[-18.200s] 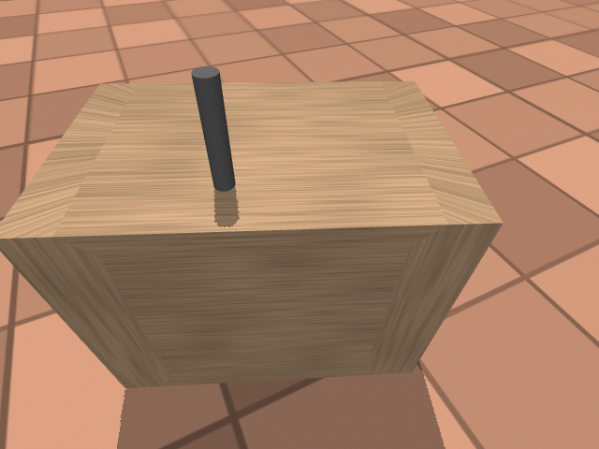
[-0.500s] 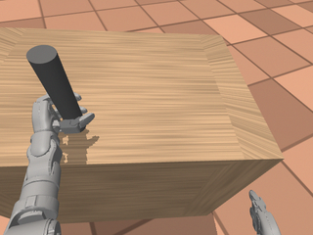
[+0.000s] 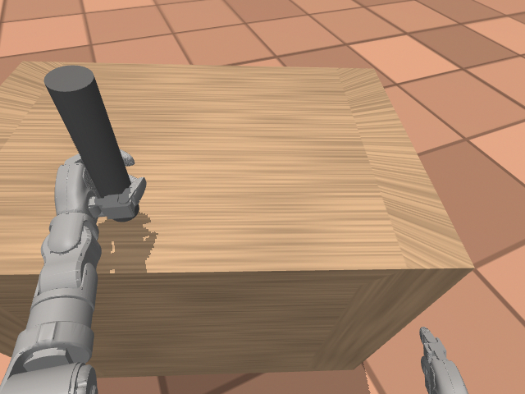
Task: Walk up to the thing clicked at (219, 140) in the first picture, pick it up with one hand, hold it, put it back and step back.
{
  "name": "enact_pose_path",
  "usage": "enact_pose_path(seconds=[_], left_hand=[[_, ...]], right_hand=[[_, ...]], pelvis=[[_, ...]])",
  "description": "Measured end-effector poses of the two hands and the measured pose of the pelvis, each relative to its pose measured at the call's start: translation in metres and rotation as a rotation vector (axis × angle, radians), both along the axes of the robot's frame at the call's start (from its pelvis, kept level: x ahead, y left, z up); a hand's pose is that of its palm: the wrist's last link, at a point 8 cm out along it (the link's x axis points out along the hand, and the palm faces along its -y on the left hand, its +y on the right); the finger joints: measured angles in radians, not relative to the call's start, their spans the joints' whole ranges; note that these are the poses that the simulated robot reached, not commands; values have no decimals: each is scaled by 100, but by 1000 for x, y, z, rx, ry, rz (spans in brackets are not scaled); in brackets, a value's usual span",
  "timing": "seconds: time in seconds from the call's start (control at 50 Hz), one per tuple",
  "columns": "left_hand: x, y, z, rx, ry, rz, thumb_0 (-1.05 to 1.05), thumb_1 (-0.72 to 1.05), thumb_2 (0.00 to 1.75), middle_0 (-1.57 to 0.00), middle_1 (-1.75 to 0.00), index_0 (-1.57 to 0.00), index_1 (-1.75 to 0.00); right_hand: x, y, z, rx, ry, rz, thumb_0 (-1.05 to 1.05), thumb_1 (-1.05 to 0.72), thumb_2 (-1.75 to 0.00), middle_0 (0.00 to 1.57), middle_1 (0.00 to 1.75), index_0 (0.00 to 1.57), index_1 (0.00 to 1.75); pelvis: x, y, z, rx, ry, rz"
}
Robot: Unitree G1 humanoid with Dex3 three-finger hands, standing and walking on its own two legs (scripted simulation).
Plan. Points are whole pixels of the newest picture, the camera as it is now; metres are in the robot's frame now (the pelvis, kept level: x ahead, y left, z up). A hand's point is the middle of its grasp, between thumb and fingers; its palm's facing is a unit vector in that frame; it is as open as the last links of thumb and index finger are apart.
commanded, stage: settle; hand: left
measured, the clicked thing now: (103, 159) +0.41 +0.21 +0.17
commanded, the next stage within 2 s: lift in 0.46 s
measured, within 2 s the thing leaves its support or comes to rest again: neither
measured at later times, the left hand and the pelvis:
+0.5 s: hand (116, 166) +0.43 +0.20 +0.14, palm faces +0.17 -0.99 +0.01, open 6.7 cm; pelvis +0.00 +0.00 +0.01, yaw +0 degrees
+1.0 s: hand (100, 146) +0.40 +0.20 +0.20, palm faces +0.17 -0.98 -0.02, open 6.6 cm; pelvis +0.00 +0.00 +0.02, yaw +0 degrees
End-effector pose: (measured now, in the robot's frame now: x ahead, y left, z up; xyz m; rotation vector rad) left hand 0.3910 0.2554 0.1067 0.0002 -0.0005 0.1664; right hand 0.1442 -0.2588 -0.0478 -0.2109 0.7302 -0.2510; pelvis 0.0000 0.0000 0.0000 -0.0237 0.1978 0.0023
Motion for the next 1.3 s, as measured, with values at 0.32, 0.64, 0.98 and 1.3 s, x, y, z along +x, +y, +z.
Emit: enact_pose_path(seconds=[0.32,0.64,0.98,1.3], left_hand=[[6,-3,23,-1,21,-2,0,-7,122,-91,-124,-94,-124],[7,0,45,0,8,1,0,-7,123,-91,-125,-93,-125],[-18,-6,87,26,-69,7,0,-6,124,-91,-125,-93,-125],[-56,-14,136,31,-38,8,0,-7,125,-92,-124,-94,-124]], right_hand=[[-5,-3,-4,21,9,-24,-1,52,-6,5,5,6,5],[-8,-1,-4,24,5,-37,-1,52,-6,5,5,6,5],[-1,3,13,26,-93,-30,-1,53,-5,5,5,5,5],[3,10,10,74,-118,11,-1,54,-5,5,5,6,5]], pelvis=[[-3,-1,7,5,-31,-1],[-6,1,12,2,-53,-2],[-2,2,18,2,-111,3],[-8,-2,28,16,-181,21]])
